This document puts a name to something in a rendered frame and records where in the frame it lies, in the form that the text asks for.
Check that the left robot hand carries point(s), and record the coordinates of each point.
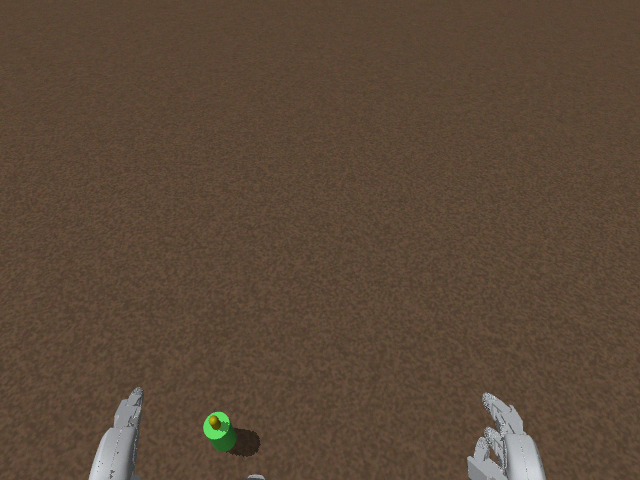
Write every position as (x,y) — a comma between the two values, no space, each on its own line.
(116,455)

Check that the bottle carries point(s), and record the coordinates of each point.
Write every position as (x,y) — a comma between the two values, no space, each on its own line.
(219,430)

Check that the right robot hand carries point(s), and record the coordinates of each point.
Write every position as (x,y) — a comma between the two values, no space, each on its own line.
(517,452)

